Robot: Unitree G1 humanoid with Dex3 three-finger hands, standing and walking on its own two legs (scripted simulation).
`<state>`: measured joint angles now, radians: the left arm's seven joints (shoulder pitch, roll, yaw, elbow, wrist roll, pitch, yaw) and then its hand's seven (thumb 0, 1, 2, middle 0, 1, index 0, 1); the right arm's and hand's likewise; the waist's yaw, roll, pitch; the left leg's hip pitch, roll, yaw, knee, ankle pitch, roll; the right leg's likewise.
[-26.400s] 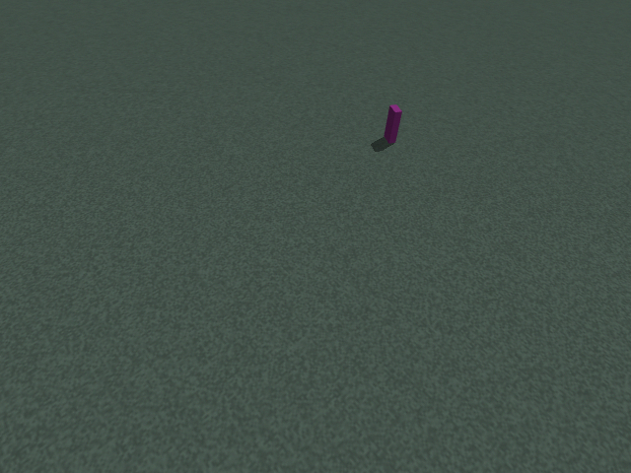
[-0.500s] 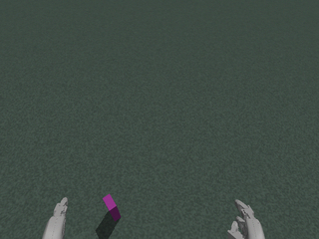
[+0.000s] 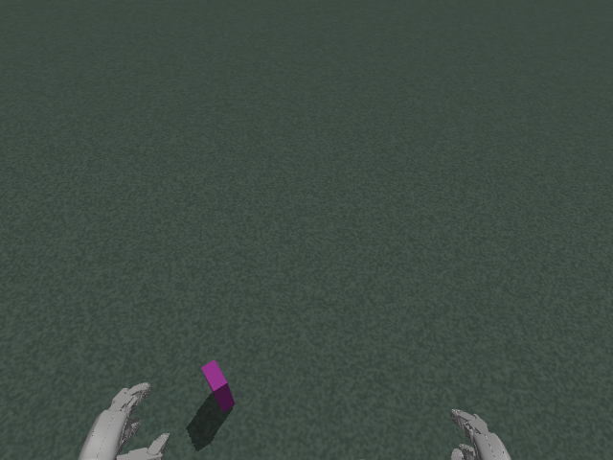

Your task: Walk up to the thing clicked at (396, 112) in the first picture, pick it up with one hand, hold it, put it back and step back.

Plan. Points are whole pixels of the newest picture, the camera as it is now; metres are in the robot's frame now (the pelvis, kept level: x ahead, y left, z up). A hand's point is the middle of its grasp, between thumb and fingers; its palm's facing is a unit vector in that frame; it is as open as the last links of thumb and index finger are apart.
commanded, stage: stand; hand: left
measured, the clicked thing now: (219, 387) +0.42 +0.22 -0.63
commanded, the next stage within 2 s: none
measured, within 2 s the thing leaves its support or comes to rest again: neither
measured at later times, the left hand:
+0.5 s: hand out of the picture +0.06 +0.26 -0.12, palm faces -0.01 -0.94 -0.35, open 7.4 cm
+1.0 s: hand out of the picture +0.07 +0.25 -0.11, palm faces -0.01 -0.94 -0.35, open 7.4 cm
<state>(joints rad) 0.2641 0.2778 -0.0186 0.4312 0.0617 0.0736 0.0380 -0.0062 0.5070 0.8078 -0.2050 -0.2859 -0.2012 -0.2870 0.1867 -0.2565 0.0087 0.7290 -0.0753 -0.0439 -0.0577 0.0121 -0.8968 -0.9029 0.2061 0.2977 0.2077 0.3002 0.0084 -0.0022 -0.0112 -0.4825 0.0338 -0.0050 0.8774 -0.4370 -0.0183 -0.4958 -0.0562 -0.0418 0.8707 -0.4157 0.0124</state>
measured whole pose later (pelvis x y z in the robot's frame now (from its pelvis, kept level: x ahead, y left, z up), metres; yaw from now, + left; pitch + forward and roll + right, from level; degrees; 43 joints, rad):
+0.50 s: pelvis +0.01 +0.01 +0.04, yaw +0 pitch -3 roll +0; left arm 0.18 0.32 0.00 1.08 0.02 0.01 0.02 0.00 0.90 0.90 -0.21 -0.30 -0.20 -0.30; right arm 0.18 -0.30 -0.01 1.06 -0.03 0.00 -0.01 0.01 -0.90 -0.90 0.20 0.30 0.21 0.30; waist 0.01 0.01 0.06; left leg -0.16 0.01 0.01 0.46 -0.25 0.00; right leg -0.17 -0.07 -0.04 0.46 -0.23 0.04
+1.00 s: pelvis +0.00 +0.00 +0.05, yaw +0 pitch -4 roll +0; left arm 0.11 0.32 0.00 1.18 0.02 -0.01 0.01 0.00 0.90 0.90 -0.21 -0.30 -0.20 -0.30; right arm 0.13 -0.34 -0.01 1.14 -0.02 0.00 -0.01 0.01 -0.90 -0.90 0.20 0.30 0.20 0.30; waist 0.00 0.02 0.05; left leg -0.10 0.02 0.01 0.34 -0.18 -0.02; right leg -0.12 -0.05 -0.05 0.35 -0.17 0.03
